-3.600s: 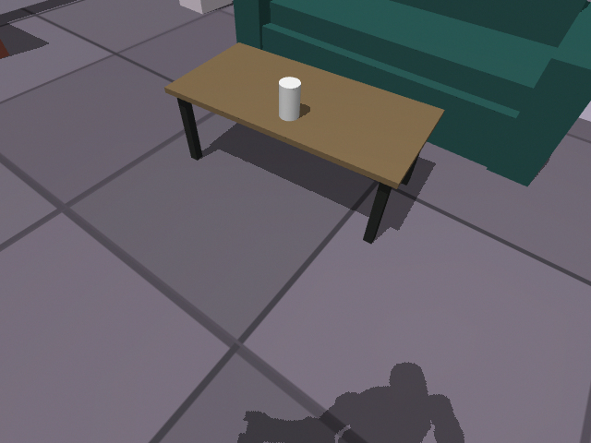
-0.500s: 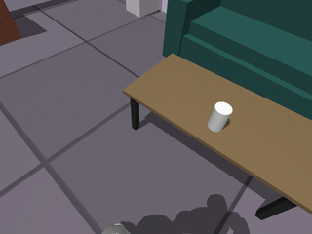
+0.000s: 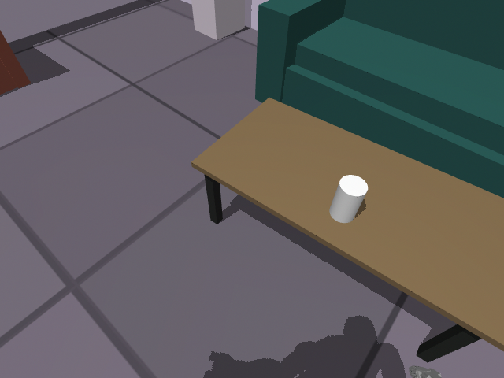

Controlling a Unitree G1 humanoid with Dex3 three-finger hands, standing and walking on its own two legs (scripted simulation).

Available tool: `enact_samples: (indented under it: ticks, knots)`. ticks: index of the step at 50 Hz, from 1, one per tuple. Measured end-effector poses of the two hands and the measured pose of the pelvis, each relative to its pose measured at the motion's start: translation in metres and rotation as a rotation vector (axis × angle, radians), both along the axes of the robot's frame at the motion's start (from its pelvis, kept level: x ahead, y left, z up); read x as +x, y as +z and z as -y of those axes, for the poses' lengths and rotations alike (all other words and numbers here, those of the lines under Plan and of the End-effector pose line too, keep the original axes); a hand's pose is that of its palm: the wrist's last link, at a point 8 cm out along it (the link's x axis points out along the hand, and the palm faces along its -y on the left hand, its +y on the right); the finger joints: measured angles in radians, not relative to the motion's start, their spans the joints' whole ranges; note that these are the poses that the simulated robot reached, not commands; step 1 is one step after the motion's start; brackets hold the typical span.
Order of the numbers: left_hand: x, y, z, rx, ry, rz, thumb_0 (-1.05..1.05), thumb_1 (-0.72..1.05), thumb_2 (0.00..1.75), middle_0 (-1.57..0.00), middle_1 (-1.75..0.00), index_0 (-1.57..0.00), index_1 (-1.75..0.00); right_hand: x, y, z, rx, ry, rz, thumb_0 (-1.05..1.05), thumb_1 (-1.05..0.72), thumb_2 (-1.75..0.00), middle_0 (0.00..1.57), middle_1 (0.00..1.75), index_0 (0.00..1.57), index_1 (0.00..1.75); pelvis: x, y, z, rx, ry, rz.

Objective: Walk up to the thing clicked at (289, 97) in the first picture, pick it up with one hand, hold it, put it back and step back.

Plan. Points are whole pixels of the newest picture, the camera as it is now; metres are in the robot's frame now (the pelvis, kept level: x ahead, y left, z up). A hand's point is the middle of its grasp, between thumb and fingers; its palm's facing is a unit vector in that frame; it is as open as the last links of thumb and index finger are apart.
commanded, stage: walk up
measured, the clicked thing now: (347, 199) +0.67 -0.29 -0.30
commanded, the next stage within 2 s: stand in 0.78 s
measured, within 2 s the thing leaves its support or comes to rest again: neither
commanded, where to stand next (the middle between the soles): +0.07 -0.02 m, yaw +1 degrees
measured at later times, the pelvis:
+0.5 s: pelvis +0.01 +0.00 +0.01, yaw +0 degrees
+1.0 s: pelvis +0.02 +0.01 +0.01, yaw +0 degrees
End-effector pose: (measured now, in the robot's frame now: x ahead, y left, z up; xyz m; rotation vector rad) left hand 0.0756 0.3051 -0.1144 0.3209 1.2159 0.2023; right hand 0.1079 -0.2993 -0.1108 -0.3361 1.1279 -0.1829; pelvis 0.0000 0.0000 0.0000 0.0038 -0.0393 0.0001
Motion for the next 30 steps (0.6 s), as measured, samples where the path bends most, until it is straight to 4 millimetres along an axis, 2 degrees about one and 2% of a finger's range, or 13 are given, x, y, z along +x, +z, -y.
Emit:
enact_samples:
  ticks: [8,19,30]
  knots:
    - [0.011,0.006,0.01,-0.015,-0.003,0.007,0.01,0.9,0.9,-0.2,-0.3,-0.2,-0.3,-0.015,0.002,0.006,0.003,-0.027,-0.045,0.01,-0.9,-0.9,0.21,0.3,0.2,0.3,0.002,0.007,0.004,-0.002,-0.002,0.002]
    - [0.014,0.002,0.014,-0.039,-0.002,-0.019,0.01,0.9,0.9,-0.2,-0.3,-0.2,-0.3,-0.036,0.003,0.007,-0.008,-0.063,-0.109,0.01,-0.9,-0.9,0.21,0.3,0.2,0.3,0.008,0.01,0.002,-0.004,-0.004,-0.008]
    - [0.017,0.001,0.009,-0.039,0.002,-0.032,0.01,0.9,0.9,-0.2,-0.3,-0.2,-0.3,-0.03,0.006,0.0,-0.008,-0.069,-0.097,0.01,-0.9,-0.9,0.21,0.3,0.2,0.3,0.013,0.011,-0.003,-0.002,-0.01,-0.01]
